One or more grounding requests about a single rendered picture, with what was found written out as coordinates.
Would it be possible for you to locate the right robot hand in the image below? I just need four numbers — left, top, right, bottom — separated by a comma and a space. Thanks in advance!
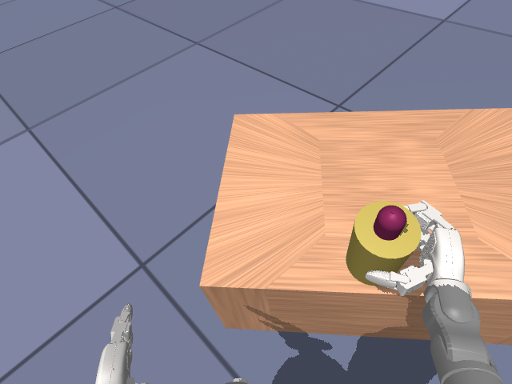
365, 200, 465, 296

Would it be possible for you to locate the left robot hand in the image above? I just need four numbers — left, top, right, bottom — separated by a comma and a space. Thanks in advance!
95, 304, 149, 384

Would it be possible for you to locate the bottle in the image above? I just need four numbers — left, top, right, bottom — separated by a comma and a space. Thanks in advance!
346, 201, 421, 286

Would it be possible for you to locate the right robot arm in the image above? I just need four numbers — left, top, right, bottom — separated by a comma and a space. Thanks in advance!
422, 278, 503, 384

